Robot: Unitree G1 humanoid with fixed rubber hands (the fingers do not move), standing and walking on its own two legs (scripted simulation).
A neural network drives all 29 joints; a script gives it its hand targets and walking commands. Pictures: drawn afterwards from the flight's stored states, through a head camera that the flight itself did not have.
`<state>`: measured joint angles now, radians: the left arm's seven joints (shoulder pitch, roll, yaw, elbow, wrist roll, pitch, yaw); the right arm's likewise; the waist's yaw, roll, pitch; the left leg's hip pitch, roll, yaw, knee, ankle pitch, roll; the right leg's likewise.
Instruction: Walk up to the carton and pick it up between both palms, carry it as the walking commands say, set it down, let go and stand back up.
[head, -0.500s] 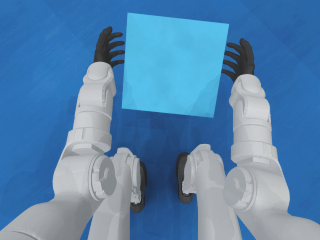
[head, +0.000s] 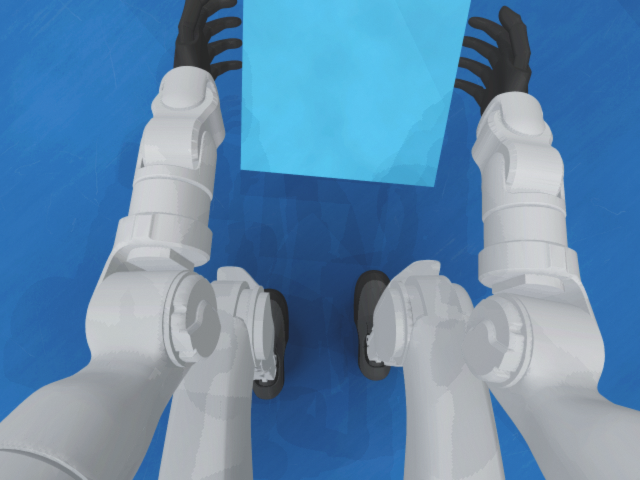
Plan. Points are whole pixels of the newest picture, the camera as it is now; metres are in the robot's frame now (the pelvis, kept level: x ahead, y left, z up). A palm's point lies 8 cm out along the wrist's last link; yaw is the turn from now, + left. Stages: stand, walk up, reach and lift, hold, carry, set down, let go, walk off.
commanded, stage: set down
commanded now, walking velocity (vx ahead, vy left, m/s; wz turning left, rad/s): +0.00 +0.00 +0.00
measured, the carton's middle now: (344, 80) +0.55 -0.05 -0.21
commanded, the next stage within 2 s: none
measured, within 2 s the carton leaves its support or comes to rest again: neither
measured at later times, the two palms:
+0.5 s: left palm (222, 84) +0.54 +0.11 -0.20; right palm (479, 94) +0.52 -0.21 -0.19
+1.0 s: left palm (231, 85) +0.55 +0.10 -0.24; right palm (475, 94) +0.53 -0.22 -0.23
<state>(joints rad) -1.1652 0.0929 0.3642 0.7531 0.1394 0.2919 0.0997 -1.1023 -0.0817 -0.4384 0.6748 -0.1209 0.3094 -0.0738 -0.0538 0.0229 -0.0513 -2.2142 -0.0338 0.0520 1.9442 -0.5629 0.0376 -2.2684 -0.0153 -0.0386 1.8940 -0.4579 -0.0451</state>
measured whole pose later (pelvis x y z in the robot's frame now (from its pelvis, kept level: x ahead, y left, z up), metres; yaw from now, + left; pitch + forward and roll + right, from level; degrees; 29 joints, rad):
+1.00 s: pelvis -0.01 +0.00 -0.08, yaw +0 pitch +37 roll +0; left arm -1.45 0.24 0.20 1.01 -0.01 0.20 0.07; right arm -1.41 -0.32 -0.29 1.04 0.10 0.18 -0.07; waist -0.06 -0.01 0.32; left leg -2.28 -0.04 0.05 2.25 -0.62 0.04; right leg -2.34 -0.01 -0.05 2.19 -0.50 -0.05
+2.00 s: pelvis +0.01 +0.00 -0.09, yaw +0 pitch +38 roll +0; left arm -1.47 0.23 0.28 1.03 0.09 0.16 0.01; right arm -1.41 -0.33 -0.36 1.06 0.05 0.14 0.00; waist -0.06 -0.02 0.34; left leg -2.28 -0.05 0.05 2.30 -0.68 0.04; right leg -2.34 -0.01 -0.05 2.24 -0.56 -0.05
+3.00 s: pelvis -0.01 -0.01 -0.09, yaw +0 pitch +32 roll +0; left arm -1.50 0.43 0.01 1.20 -0.22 0.06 0.08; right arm -1.43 -0.40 -0.16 1.22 0.25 0.01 -0.08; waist -0.07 -0.01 0.46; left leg -2.23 -0.05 0.03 2.29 -0.62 0.01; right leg -2.28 -0.02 -0.07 2.23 -0.51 -0.06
